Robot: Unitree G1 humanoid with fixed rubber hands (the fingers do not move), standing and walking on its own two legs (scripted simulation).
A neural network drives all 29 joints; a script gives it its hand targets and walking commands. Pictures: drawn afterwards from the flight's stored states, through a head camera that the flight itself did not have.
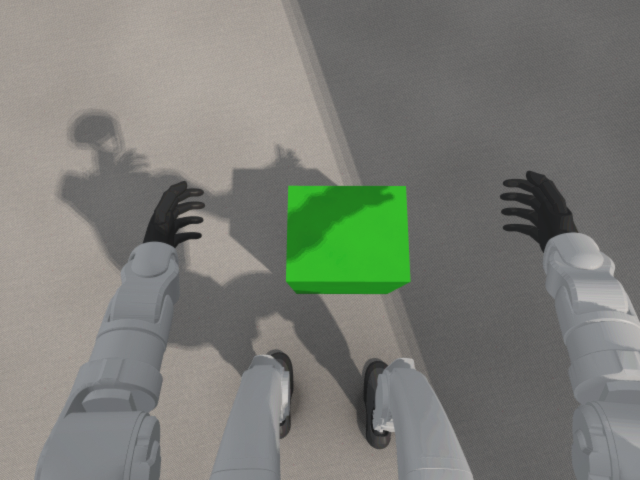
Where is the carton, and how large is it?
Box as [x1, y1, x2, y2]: [286, 186, 410, 293]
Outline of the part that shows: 288,186 286,281 296,293 387,293 410,281 405,186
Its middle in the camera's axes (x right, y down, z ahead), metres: +0.05 +0.02 +0.94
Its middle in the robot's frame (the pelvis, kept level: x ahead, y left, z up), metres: +0.47 -0.03 -0.54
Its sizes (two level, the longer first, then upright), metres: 0.247 0.201 0.297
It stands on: the floor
